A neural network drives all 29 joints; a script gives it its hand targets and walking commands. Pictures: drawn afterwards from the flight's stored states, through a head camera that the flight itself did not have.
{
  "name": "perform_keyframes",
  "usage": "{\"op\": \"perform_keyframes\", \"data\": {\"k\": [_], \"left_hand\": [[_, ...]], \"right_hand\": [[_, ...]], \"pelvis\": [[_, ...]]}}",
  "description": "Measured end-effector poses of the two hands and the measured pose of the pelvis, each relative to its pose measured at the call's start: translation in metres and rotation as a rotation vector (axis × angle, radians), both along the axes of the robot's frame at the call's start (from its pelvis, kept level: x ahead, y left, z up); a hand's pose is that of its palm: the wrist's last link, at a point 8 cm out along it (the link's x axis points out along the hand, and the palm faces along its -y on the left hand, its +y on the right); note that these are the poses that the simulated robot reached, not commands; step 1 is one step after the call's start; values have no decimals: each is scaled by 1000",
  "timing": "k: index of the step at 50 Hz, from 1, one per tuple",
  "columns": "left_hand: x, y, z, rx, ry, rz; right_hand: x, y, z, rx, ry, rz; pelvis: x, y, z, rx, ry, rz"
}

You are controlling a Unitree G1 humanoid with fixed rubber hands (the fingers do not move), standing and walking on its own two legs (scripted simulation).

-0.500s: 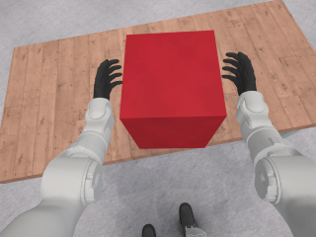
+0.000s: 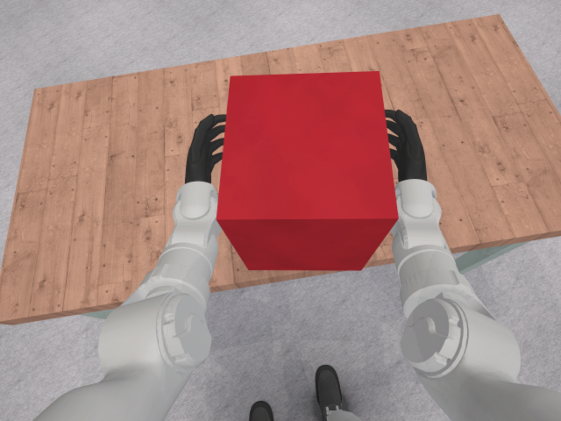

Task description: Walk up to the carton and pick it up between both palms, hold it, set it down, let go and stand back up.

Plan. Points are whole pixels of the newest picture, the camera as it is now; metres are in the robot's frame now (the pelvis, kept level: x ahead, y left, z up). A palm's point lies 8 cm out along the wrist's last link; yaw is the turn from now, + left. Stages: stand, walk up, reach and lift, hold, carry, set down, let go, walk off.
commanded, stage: reach and lift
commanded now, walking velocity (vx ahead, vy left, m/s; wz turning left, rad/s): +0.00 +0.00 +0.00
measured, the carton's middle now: (304, 185) +0.46 -0.07 -0.05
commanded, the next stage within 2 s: none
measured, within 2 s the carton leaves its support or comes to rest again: neither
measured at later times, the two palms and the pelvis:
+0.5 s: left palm (201, 174) +0.47 +0.08 +0.01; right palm (409, 171) +0.43 -0.21 +0.00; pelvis +0.02 +0.00 +0.01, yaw +1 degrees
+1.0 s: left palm (200, 175) +0.47 +0.08 +0.01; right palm (408, 172) +0.43 -0.21 +0.00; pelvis +0.02 +0.00 +0.01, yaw +2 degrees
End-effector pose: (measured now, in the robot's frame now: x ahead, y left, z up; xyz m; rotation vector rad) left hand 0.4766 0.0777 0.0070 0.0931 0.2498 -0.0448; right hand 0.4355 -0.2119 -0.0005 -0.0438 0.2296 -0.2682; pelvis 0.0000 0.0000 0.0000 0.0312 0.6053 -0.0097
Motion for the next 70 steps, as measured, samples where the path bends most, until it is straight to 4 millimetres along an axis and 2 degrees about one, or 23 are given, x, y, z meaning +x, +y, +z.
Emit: {"op": "perform_keyframes", "data": {"k": [12,30,70], "left_hand": [[-2,1,-1,14,4,-4],[-3,2,0,45,-1,-17],[-4,2,0,59,3,-25]], "right_hand": [[-1,1,1,-45,11,12],[-5,2,2,-75,18,16],[-6,2,2,-94,15,18]], "pelvis": [[15,-3,5,-11,-42,20],[20,4,7,-15,-66,30],[24,5,8,-18,-82,44]]}}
